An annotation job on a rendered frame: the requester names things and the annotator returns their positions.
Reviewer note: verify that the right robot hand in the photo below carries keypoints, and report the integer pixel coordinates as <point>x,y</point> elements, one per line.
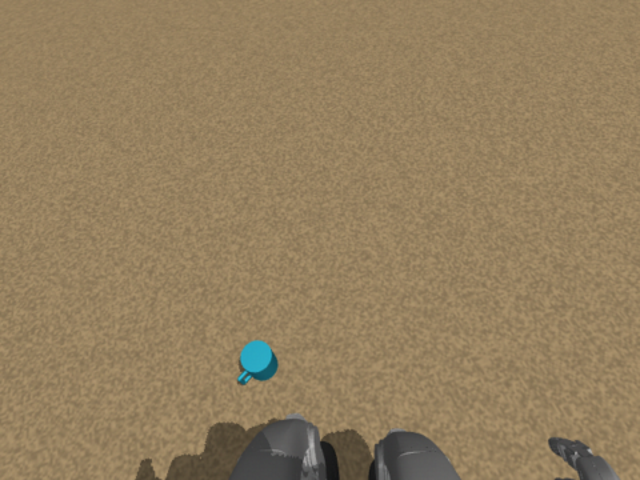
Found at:
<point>580,457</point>

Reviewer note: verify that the mug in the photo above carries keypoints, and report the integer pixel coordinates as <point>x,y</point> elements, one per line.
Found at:
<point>259,361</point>

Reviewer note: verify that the left robot foot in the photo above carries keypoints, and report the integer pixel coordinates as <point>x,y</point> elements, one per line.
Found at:
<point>332,471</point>

